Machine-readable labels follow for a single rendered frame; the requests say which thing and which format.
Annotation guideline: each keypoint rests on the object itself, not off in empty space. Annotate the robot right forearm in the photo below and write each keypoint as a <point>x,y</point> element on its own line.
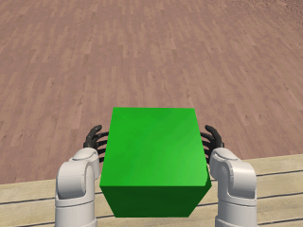
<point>237,189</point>

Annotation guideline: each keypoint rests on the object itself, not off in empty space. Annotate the robot right hand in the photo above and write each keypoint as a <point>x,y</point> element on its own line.
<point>215,141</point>

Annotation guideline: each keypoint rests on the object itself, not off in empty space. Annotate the robot left hand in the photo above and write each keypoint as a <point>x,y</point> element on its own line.
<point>91,141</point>

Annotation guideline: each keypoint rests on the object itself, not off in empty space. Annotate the carton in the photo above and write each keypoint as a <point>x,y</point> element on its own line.
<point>154,164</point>

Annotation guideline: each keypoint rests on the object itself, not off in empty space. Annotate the robot left forearm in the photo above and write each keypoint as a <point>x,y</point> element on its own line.
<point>75,190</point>

